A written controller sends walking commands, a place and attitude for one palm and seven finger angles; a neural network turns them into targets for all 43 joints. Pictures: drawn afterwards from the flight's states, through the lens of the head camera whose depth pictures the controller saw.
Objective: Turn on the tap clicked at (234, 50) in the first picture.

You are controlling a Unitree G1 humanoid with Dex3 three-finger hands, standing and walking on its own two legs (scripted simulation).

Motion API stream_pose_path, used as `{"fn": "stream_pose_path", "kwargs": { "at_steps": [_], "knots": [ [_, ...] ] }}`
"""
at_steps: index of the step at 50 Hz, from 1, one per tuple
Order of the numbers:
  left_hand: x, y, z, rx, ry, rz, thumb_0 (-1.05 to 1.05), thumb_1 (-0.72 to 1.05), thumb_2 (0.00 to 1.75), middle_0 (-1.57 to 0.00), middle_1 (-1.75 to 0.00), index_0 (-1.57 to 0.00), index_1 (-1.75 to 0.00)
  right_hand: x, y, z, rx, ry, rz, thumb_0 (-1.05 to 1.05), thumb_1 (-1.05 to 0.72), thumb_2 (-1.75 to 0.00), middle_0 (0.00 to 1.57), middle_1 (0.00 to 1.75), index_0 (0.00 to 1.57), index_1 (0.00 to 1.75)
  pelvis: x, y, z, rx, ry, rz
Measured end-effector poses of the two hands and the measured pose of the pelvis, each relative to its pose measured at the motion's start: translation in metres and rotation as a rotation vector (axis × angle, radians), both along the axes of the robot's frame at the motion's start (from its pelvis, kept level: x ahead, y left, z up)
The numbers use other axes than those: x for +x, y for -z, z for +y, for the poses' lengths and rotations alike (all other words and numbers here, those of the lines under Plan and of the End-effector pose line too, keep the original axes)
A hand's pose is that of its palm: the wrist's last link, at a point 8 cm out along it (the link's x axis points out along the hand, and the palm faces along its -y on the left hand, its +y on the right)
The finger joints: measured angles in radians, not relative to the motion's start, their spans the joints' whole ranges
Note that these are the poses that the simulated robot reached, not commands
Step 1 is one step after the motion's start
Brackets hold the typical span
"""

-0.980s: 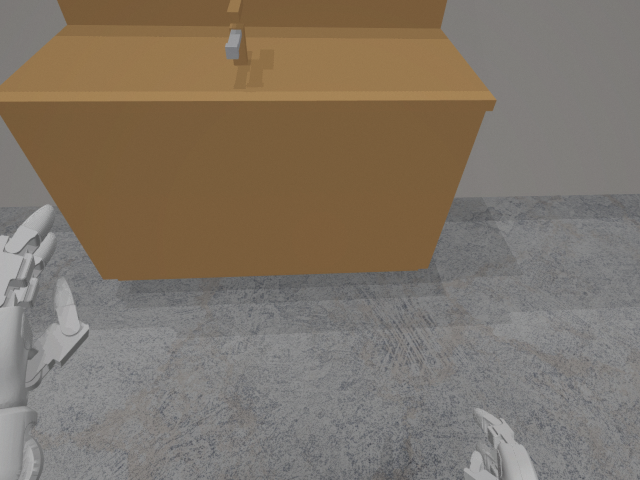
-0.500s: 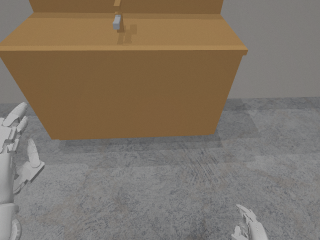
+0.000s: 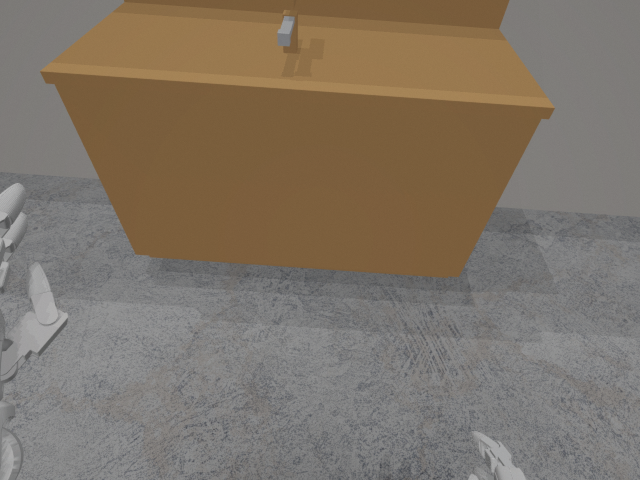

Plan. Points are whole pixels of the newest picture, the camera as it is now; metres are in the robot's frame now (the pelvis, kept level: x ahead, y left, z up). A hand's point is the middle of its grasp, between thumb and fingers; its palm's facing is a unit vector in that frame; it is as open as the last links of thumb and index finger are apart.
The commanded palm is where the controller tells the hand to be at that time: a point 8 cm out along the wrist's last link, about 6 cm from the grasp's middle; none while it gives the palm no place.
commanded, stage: walk to a spot facing it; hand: left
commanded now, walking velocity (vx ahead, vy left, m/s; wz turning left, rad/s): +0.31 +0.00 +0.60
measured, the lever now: (284, 37) +1.01 +0.11 +0.12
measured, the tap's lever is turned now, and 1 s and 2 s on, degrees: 0 0 0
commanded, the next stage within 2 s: turn to face it in 0.92 s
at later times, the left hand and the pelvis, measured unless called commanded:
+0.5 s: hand out of the picture +0.21 +0.30 +0.18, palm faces +0.66 -0.64 -0.38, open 7.4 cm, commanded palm +0.13 +0.32 +0.19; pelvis +0.07 +0.01 -0.02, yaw +17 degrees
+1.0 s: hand out of the picture +0.22 +0.31 +0.17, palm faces +0.79 -0.46 -0.41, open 7.4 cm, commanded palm +0.14 +0.32 +0.19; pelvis +0.17 +0.00 +0.01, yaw +34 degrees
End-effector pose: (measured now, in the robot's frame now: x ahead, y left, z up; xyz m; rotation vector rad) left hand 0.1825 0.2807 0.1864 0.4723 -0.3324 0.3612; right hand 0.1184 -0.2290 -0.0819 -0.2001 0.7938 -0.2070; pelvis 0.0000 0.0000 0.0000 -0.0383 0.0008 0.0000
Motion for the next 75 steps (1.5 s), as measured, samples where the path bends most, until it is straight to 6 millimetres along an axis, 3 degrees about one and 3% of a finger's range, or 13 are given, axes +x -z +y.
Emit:
{"fn": "stream_pose_path", "kwargs": {
  "at_steps": [8,18,23,26,31,35,43,49,55,61,66,71,75],
  "knots": [
    [-0.015,-0.004,-0.02,0.037,-0.045,0.057,0.02,0.89,0.9,-0.21,-0.3,-0.21,-0.31,0.038,0.011,0.001,0.061,-0.126,0.026,0.02,-0.9,-0.9,0.2,0.3,0.21,0.3,0.014,-0.001,-0.024,0.02,-0.085,0.015],
    [-0.035,-0.006,0.015,0.008,-0.28,0.083,0.02,0.88,0.9,-0.21,-0.3,-0.22,-0.31,0.12,-0.009,-0.002,-0.065,-0.274,0.04,0.02,-0.9,-0.9,0.2,0.29,0.21,0.3,0.049,-0.012,-0.016,0.081,-0.248,0.01],
    [-0.035,-0.003,0.038,0.017,-0.327,-0.008,0.02,0.89,0.9,-0.21,-0.3,-0.21,-0.31,0.176,-0.013,0.029,-0.097,-0.329,-0.084,0.02,-0.91,-0.9,0.2,0.29,0.2,0.3,0.064,0.009,0.008,0.073,-0.282,0.003],
    [-0.025,-0.001,0.05,0.045,-0.32,-0.049,0.02,0.89,0.9,-0.21,-0.3,-0.21,-0.31,0.198,-0.011,0.059,-0.028,-0.343,-0.133,0.02,-0.91,-0.9,0.19,0.29,0.2,0.3,0.067,0.016,0.009,0.078,-0.315,-0.027],
    [-0.023,-0.015,0.051,0.053,-0.339,-0.049,0.02,0.89,0.9,-0.21,-0.3,-0.21,-0.31,0.208,-0.015,0.105,0.088,-0.426,-0.12,0.02,-0.91,-0.9,0.2,0.29,0.2,0.3,0.083,0.004,0.005,0.044,-0.366,-0.019],
    [-0.031,-0.029,0.04,0.062,-0.391,-0.034,0.02,0.89,0.9,-0.21,-0.3,-0.21,-0.31,0.211,-0.012,0.122,0.137,-0.497,-0.072,0.01,-0.9,-0.9,0.2,0.29,0.21,0.3,0.104,-0.006,0.001,0.018,-0.404,-0.011],
    [-0.028,-0.007,0.033,0.009,-0.595,0.031,0.01,0.89,0.9,-0.2,-0.3,-0.21,-0.31,0.255,0.024,0.111,0.075,-0.648,0.052,0.02,-0.9,-0.9,0.2,0.3,0.21,0.3,0.146,0.004,-0.014,0.046,-0.527,-0.011],
    [-0.021,-0.001,0.036,-0.043,-0.619,0.082,0.02,0.89,0.9,-0.21,-0.3,-0.21,-0.31,0.301,0.002,0.096,-0.047,-0.642,0.046,0.02,-0.9,-0.9,0.2,0.3,0.21,0.3,0.163,-0.009,-0.007,0.083,-0.593,-0.004],
    [-0.027,-0.014,0.055,0.053,-0.606,-0.014,0.02,0.88,0.9,-0.21,-0.3,-0.22,-0.31,0.341,-0.021,0.117,-0.107,-0.64,-0.091,0.02,-0.91,-0.9,0.2,0.29,0.2,0.3,0.171,0.005,0.014,0.06,-0.622,0.01],
    [-0.025,-0.012,0.073,0.057,-0.622,-0.064,0.02,0.89,0.9,-0.21,-0.3,-0.21,-0.31,0.339,-0.027,0.159,0.007,-0.679,-0.126,0.02,-0.91,-0.9,0.19,0.29,0.2,0.3,0.175,0.002,0.014,0.052,-0.606,-0.013],
    [-0.011,-0.02,0.055,0.022,-0.595,-0.05,0.02,0.89,0.9,-0.2,-0.3,-0.21,-0.31,0.323,-0.026,0.179,0.127,-0.733,-0.131,0.02,-0.9,-0.9,0.2,0.29,0.21,0.3,0.18,-0.006,0.008,0.035,-0.563,-0.015],
    [0.011,-0.02,0.034,0.069,-0.565,0.012,0.02,0.89,0.9,-0.2,-0.3,-0.21,-0.31,0.317,-0.005,0.164,0.21,-0.719,-0.115,0.01,-0.9,-0.9,0.2,0.3,0.21,0.3,0.186,0.003,-0.009,0.046,-0.51,-0.02],
    [0.033,-0.011,0.021,0.033,-0.536,0.051,0.02,0.89,0.9,-0.2,-0.3,-0.21,-0.31,0.314,0.011,0.125,0.183,-0.652,-0.049,0.01,-0.9,-0.9,0.2,0.3,0.21,0.3,0.185,0.004,-0.023,0.063,-0.465,-0.011]
  ]
}}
